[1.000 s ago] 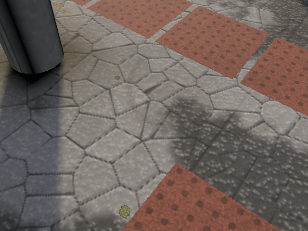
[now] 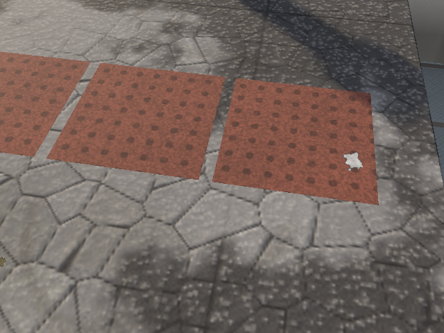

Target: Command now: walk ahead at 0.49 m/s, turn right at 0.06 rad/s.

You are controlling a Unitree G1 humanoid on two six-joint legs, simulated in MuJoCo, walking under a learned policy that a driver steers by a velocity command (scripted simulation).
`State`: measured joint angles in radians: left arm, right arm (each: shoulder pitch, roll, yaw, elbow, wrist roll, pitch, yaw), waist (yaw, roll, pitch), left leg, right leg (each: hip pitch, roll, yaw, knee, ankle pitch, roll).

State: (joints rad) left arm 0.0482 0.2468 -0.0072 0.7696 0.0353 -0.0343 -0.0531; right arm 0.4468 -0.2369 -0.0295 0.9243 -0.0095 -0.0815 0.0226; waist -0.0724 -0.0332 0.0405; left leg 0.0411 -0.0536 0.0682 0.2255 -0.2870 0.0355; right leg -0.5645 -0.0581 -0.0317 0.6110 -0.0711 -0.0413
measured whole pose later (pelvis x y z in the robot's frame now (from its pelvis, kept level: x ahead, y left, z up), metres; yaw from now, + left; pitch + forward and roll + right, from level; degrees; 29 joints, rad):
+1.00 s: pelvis +0.54 +0.00 +0.00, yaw -11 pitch +0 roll +1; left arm 0.10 0.23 0.04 0.89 0.03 -0.01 -0.06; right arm 0.41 -0.20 -0.04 0.98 -0.02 -0.10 -0.01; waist -0.03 -0.03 0.06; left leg 0.04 -0.02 0.27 0.24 -0.28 0.05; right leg -0.64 -0.08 -0.05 0.77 -0.01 -0.07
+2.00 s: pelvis +1.07 -0.18 +0.01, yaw -27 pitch +0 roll +1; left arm 0.18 0.25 0.03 0.90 0.04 -0.04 -0.03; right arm 0.39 -0.22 -0.04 0.97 -0.01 -0.08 0.01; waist -0.02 -0.04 0.04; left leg -0.07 -0.08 0.08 0.25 -0.18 0.09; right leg -0.59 -0.09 0.01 0.95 -0.16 -0.03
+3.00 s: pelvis +1.28 -0.32 +0.01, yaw -27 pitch -2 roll +0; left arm 0.28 0.17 0.01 1.12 0.01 -0.01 0.04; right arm 0.26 -0.16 0.01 1.11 0.00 -0.01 -0.04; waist 0.01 0.00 0.03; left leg -0.15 0.00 0.03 0.38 -0.20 0.01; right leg -0.14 0.03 -0.08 0.34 -0.18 -0.05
